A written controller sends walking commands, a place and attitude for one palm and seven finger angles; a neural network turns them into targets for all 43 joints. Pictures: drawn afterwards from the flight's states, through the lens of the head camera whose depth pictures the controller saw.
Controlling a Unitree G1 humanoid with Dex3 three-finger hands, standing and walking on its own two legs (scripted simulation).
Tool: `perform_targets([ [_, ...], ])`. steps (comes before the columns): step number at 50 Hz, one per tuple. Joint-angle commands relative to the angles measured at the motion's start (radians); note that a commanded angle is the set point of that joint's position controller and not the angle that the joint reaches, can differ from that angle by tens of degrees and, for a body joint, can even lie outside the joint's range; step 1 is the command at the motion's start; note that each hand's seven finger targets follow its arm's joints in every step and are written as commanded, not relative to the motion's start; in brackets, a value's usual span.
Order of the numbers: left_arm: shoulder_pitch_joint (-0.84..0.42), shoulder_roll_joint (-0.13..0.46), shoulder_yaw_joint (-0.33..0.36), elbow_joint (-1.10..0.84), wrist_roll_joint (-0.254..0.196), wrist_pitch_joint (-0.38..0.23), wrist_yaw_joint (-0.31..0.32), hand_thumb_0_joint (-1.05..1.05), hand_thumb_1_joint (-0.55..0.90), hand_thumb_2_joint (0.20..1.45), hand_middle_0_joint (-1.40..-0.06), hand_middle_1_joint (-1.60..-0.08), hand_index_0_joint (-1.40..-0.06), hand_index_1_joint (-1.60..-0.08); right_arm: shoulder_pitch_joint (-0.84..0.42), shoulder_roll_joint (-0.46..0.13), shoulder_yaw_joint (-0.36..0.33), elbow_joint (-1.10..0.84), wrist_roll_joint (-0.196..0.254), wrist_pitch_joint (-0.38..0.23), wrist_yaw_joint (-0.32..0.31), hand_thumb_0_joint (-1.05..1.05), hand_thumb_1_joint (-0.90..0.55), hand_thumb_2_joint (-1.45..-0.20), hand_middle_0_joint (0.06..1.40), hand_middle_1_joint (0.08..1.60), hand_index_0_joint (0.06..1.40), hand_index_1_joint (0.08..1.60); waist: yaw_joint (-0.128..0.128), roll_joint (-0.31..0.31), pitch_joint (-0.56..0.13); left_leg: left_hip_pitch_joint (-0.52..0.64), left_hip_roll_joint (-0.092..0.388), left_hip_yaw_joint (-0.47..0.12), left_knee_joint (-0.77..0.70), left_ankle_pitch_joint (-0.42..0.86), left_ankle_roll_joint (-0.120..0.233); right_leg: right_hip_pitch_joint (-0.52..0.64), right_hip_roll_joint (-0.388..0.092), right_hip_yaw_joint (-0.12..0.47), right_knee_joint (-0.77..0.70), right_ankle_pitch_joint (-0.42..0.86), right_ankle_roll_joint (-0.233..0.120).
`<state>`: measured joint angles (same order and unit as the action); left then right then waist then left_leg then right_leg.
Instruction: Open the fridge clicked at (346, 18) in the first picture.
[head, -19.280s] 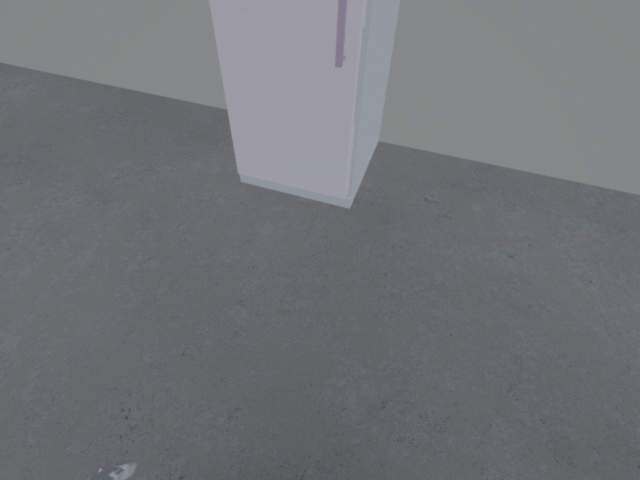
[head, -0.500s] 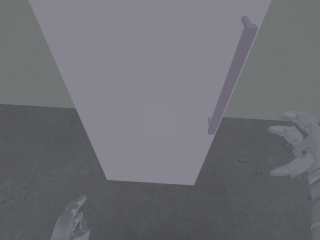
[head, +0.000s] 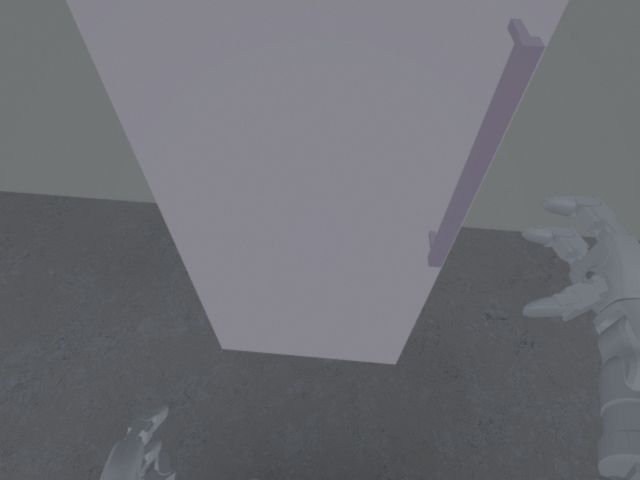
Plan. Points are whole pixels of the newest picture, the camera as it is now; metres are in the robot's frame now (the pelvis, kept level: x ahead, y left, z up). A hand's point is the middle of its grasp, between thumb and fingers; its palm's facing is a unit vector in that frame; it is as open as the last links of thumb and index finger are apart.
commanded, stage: move the hooked fingers beside the handle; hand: right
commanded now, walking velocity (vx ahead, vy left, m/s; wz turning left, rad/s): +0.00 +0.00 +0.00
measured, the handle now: (466, 171) +0.49 -0.15 +0.13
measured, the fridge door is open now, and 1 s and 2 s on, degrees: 0 0 0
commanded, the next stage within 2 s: feel for the door with the fingertips in 1.48 s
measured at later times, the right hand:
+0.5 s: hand (525, 228) +0.42 -0.23 +0.10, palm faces +0.00 +1.00 +0.01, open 14.0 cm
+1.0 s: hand (518, 220) +0.44 -0.22 +0.10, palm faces +0.02 +1.00 +0.00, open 14.0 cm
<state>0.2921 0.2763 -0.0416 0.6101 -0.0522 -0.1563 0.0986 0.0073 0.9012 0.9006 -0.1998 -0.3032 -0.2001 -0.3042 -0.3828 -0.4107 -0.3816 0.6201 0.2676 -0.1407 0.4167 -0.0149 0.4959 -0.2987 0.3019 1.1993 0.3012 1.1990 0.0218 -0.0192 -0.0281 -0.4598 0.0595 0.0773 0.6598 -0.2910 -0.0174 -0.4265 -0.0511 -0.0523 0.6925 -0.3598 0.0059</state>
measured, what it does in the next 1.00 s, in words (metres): stands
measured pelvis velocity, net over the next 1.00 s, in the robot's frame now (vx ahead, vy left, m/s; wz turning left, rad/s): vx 0.01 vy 0.00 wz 0.03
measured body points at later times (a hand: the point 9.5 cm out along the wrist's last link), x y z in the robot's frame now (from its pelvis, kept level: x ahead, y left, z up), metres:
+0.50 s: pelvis +0.00 -0.01 -0.01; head +0.06 -0.01 +0.44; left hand +0.09 +0.26 -0.11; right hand +0.41 -0.28 +0.10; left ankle +0.02 +0.13 -0.72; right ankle -0.01 -0.12 -0.72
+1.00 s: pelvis +0.01 +0.00 -0.01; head +0.07 +0.00 +0.44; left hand +0.06 +0.26 -0.12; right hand +0.43 -0.27 +0.10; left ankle +0.02 +0.13 -0.72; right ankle -0.01 -0.12 -0.72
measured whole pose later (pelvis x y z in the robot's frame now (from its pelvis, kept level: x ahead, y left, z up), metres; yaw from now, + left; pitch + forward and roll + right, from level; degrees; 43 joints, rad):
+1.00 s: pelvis +0.01 +0.00 -0.01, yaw +2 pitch +10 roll +1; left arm 0.38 0.27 -0.02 0.61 -0.04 -0.01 0.05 0.00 0.90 0.90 -0.20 -0.30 -0.20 -0.30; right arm -0.60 -0.43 -0.40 0.87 0.20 -0.26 0.33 -0.02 0.49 -0.30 0.30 1.20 0.30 1.20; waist 0.07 -0.01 -0.06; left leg -0.57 0.04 0.06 0.70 -0.30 -0.02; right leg -0.54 -0.07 -0.07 0.75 -0.39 0.00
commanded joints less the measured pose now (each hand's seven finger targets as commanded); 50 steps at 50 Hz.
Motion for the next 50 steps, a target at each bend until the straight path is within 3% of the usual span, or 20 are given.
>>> perform_targets([
  [1,0.012,0.152,0.057,-0.120,0.003,-0.024,0.009,0.000,0.900,0.900,-0.200,-0.300,-0.200,-0.300,-0.360,-0.323,-0.112,-0.137,0.018,-0.080,-0.018,0.000,0.500,-0.300,0.300,1.200,0.300,1.200,-0.003,0.013,-0.285,0.180,-0.054,-0.036,-0.055,0.243,0.031,0.034,0.042,0.030,-0.093,0.236,-0.020],
  [5,0.020,0.142,0.059,-0.130,0.003,-0.014,0.001,0.000,0.900,0.900,-0.200,-0.300,-0.200,-0.300,-0.405,-0.285,-0.067,-0.165,-0.002,-0.108,-0.022,0.000,0.500,-0.300,0.300,1.200,0.300,1.200,0.003,-0.068,-0.323,0.160,-0.059,-0.034,-0.043,0.274,0.036,0.074,0.043,0.029,-0.087,0.274,-0.018],
  [8,0.034,0.144,0.064,-0.125,0.003,-0.005,0.000,0.000,0.900,0.900,-0.200,-0.300,-0.200,-0.300,-0.437,-0.278,-0.057,-0.169,0.002,-0.121,-0.018,0.000,0.500,-0.300,0.300,1.200,0.300,1.200,0.014,-0.049,-0.348,0.162,-0.065,-0.032,-0.037,0.299,0.036,0.088,0.039,0.033,-0.079,0.298,-0.021],
  [10,0.037,0.146,0.062,-0.114,0.001,0.001,0.002,0.000,0.900,0.900,-0.200,-0.300,-0.200,-0.300,-0.453,-0.252,-0.037,-0.118,0.006,-0.115,-0.016,0.000,0.500,-0.300,0.300,1.200,0.300,1.200,0.026,-0.044,-0.312,0.129,-0.065,-0.027,-0.044,0.268,0.036,0.074,0.039,0.034,-0.081,0.265,-0.019],
  [11,0.046,0.151,0.061,-0.109,0.002,0.005,0.004,0.000,0.900,0.900,-0.200,-0.300,-0.200,-0.300,-0.477,-0.255,-0.035,-0.087,0.011,-0.112,-0.016,0.000,0.500,-0.300,0.300,1.200,0.300,1.200,0.033,0.006,-0.288,0.128,-0.065,-0.023,-0.046,0.250,0.035,0.049,0.037,0.037,-0.081,0.249,-0.022],
  [12,0.047,0.154,0.064,-0.103,-0.001,0.008,0.004,0.000,0.900,0.900,-0.200,-0.300,-0.200,-0.300,-0.499,-0.278,-0.051,-0.076,0.004,-0.112,-0.018,0.000,0.500,-0.300,0.300,1.200,0.300,1.200,0.033,-0.012,-0.292,0.119,-0.065,-0.027,-0.046,0.244,0.034,0.049,0.037,0.038,-0.082,0.241,-0.021],
  [15,0.053,0.149,0.063,-0.107,0.004,0.015,-0.001,0.000,0.900,0.900,-0.200,-0.300,-0.200,-0.300,-0.510,-0.248,-0.020,-0.058,-0.014,-0.108,-0.031,0.000,0.500,-0.300,0.300,1.200,0.300,1.200,0.026,-0.059,-0.313,0.099,-0.062,-0.022,-0.036,0.235,0.038,0.064,0.041,0.044,-0.081,0.253,-0.017],
  [16,0.064,0.154,0.064,-0.102,0.006,0.021,-0.002,0.000,0.900,0.900,-0.200,-0.300,-0.200,-0.300,-0.524,-0.273,-0.035,-0.043,-0.017,-0.110,-0.041,0.000,0.500,-0.300,0.300,1.200,0.300,1.200,0.028,-0.026,-0.318,0.110,-0.063,-0.021,-0.033,0.240,0.040,0.055,0.039,0.045,-0.075,0.259,-0.020],
  [19,0.070,0.149,0.065,-0.100,0.009,0.026,-0.008,0.000,0.900,0.900,-0.200,-0.300,-0.200,-0.300,-0.585,-0.254,-0.016,-0.053,-0.026,-0.130,-0.058,0.000,0.500,-0.300,0.300,1.200,0.300,1.200,0.037,-0.037,-0.348,0.101,-0.064,-0.024,-0.027,0.250,0.035,0.064,0.039,0.045,-0.068,0.266,-0.018],
  [21,0.081,0.155,0.064,-0.093,0.012,0.036,-0.008,0.000,0.900,0.900,-0.200,-0.300,-0.200,-0.300,-0.595,-0.295,-0.049,-0.022,-0.027,-0.145,-0.068,0.000,0.500,-0.300,0.300,1.200,0.300,1.200,0.033,-0.023,-0.352,0.113,-0.066,-0.024,-0.021,0.253,0.037,0.046,0.038,0.045,-0.062,0.270,-0.019],
  [24,0.085,0.150,0.062,-0.089,0.010,0.045,-0.012,0.000,0.900,0.900,-0.200,-0.300,-0.200,-0.300,-0.636,-0.282,-0.030,0.027,-0.044,-0.154,-0.076,0.000,0.500,-0.300,0.300,1.200,0.300,1.200,0.042,-0.039,-0.340,0.089,-0.067,-0.026,-0.016,0.244,0.036,0.036,0.037,0.045,-0.061,0.256,-0.018],
  [27,0.103,0.151,0.067,-0.085,0.012,0.052,-0.017,0.000,0.900,0.900,-0.200,-0.300,-0.200,-0.300,-0.689,-0.278,-0.014,0.017,-0.063,-0.166,-0.087,0.000,0.500,-0.300,0.300,1.200,0.300,1.200,0.045,-0.083,-0.385,0.071,-0.069,-0.023,-0.003,0.265,0.039,0.072,0.033,0.052,-0.048,0.308,-0.015],
  [30,0.114,0.151,0.068,-0.075,0.013,0.058,-0.023,0.000,0.900,0.900,-0.200,-0.300,-0.200,-0.300,-0.703,-0.232,0.018,0.066,-0.062,-0.164,-0.093,0.000,0.500,-0.300,0.300,1.200,0.300,1.200,0.060,-0.068,-0.377,0.039,-0.072,-0.019,-0.004,0.247,0.037,0.072,0.031,0.055,-0.042,0.294,-0.013],
  [32,0.129,0.160,0.072,-0.066,0.014,0.067,-0.023,0.000,0.900,0.900,-0.200,-0.300,-0.200,-0.300,-0.714,-0.272,-0.022,0.118,-0.057,-0.166,-0.097,0.000,0.500,-0.300,0.300,1.200,0.300,1.200,0.063,0.010,-0.375,0.066,-0.074,-0.023,-0.005,0.264,0.033,0.031,0.031,0.049,-0.038,0.283,-0.020],
  [36,0.141,0.162,0.071,-0.077,0.020,0.085,-0.026,0.000,0.900,0.900,-0.200,-0.300,-0.200,-0.300,-0.691,-0.332,-0.070,0.155,-0.074,-0.173,-0.106,0.000,0.500,-0.300,0.300,1.200,0.300,1.200,0.039,-0.008,-0.389,0.099,-0.071,-0.028,0.013,0.279,0.036,-0.012,0.037,0.041,-0.033,0.287,-0.022],
  [37,0.135,0.156,0.070,-0.088,0.020,0.088,-0.031,0.000,0.900,0.900,-0.200,-0.300,-0.200,-0.300,-0.677,-0.324,-0.062,0.125,-0.083,-0.182,-0.107,0.000,0.500,-0.300,0.300,1.200,0.300,1.200,0.031,-0.050,-0.419,0.105,-0.069,-0.032,0.019,0.302,0.036,0.003,0.038,0.037,-0.033,0.312,-0.020],
  [40,0.132,0.150,0.076,-0.104,0.019,0.093,-0.039,0.000,0.900,0.900,-0.200,-0.300,-0.200,-0.300,-0.620,-0.319,-0.070,0.066,-0.076,-0.202,-0.108,0.000,0.500,-0.300,0.300,1.200,0.300,1.200,0.019,-0.064,-0.450,0.121,-0.074,-0.037,0.021,0.340,0.037,0.029,0.033,0.028,-0.025,0.354,-0.018],
  [44,0.133,0.157,0.080,-0.105,0.012,0.103,-0.033,0.000,0.900,0.900,-0.200,-0.300,-0.200,-0.300,-0.619,-0.314,-0.074,0.068,-0.051,-0.196,-0.087,0.000,0.500,-0.300,0.300,1.200,0.300,1.200,0.036,0.001,-0.415,0.142,-0.078,-0.038,0.008,0.340,0.031,-0.008,0.032,0.022,-0.033,0.309,-0.025],
  [47,0.124,0.151,0.078,-0.113,0.010,0.105,-0.031,0.000,0.900,0.900,-0.200,-0.300,-0.200,-0.300,-0.609,-0.302,-0.064,0.024,-0.044,-0.189,-0.076,0.000,0.500,-0.300,0.300,1.200,0.300,1.200,0.032,-0.051,-0.423,0.146,-0.078,-0.041,0.004,0.349,0.034,0.015,0.036,0.019,-0.037,0.322,-0.027],
  [50,0.116,0.147,0.079,-0.111,0.007,0.105,-0.029,0.000,0.900,0.900,-0.200,-0.300,-0.200,-0.300,-0.593,-0.261,-0.025,0.000,-0.042,-0.183,-0.071,0.000,0.500,-0.300,0.300,1.200,0.300,1.200,0.043,-0.048,-0.390,0.115,-0.079,-0.036,-0.006,0.326,0.034,0.026,0.034,0.021,-0.039,0.306,-0.027],
])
